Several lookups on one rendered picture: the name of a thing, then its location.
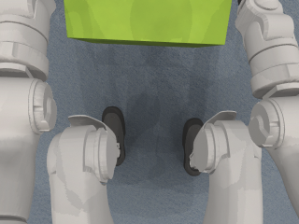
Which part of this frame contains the robot left thigh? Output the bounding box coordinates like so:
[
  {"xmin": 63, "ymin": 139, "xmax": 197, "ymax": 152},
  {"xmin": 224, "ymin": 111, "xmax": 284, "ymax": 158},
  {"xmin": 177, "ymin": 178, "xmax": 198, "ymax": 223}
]
[{"xmin": 49, "ymin": 125, "xmax": 115, "ymax": 224}]

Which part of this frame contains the robot left upper arm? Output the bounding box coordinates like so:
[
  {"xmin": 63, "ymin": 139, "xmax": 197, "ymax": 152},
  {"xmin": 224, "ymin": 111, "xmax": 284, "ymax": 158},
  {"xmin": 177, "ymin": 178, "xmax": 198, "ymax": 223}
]
[{"xmin": 0, "ymin": 77, "xmax": 57, "ymax": 224}]

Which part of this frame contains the left robot foot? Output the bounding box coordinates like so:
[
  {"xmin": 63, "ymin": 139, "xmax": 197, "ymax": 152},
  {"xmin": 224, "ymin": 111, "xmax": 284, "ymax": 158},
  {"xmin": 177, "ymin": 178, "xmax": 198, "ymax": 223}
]
[{"xmin": 102, "ymin": 106, "xmax": 126, "ymax": 166}]

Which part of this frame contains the left robot forearm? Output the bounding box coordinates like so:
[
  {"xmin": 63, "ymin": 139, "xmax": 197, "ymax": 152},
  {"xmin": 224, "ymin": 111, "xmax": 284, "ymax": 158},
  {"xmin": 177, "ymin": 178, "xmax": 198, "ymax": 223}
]
[{"xmin": 0, "ymin": 0, "xmax": 56, "ymax": 82}]

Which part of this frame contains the robot right upper arm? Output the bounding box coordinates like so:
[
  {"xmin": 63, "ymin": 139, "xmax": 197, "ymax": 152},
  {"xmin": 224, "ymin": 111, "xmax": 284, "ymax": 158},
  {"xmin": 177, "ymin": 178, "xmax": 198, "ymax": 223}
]
[{"xmin": 248, "ymin": 95, "xmax": 299, "ymax": 218}]

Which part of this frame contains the right robot forearm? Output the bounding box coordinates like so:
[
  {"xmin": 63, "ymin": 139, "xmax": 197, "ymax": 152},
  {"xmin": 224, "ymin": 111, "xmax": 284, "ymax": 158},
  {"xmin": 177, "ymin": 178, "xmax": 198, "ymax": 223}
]
[{"xmin": 235, "ymin": 0, "xmax": 299, "ymax": 100}]

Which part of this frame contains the carton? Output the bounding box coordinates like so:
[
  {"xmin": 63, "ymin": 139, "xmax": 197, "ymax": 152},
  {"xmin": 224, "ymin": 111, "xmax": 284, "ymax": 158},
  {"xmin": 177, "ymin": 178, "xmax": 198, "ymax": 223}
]
[{"xmin": 64, "ymin": 0, "xmax": 232, "ymax": 48}]

